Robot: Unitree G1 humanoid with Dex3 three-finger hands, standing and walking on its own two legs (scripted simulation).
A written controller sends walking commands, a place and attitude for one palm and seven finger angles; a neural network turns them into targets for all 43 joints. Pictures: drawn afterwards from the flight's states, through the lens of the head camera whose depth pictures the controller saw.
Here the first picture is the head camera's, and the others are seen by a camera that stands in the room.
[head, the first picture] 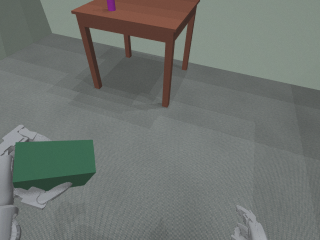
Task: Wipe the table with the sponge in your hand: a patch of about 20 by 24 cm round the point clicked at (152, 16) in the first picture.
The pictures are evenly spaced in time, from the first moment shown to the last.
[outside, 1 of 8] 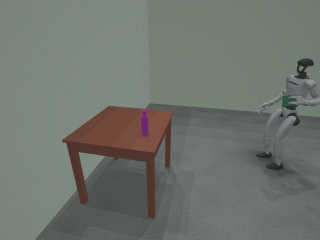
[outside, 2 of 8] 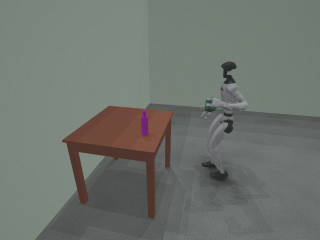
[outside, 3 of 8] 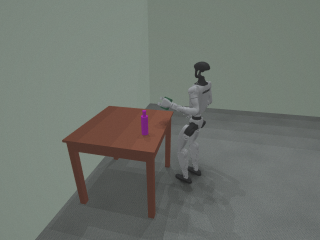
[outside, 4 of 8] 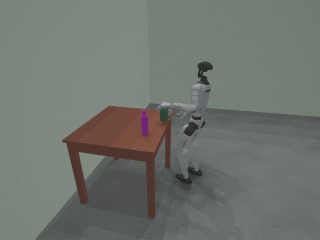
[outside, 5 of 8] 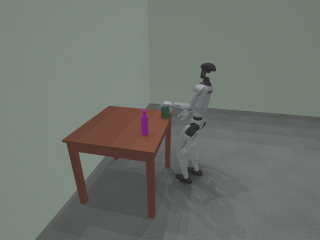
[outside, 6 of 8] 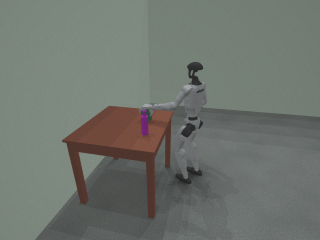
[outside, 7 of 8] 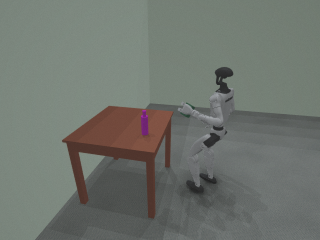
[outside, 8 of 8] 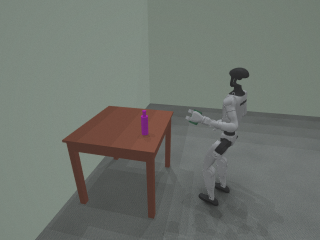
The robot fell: no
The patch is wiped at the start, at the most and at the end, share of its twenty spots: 0.00 1.00 1.00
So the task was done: yes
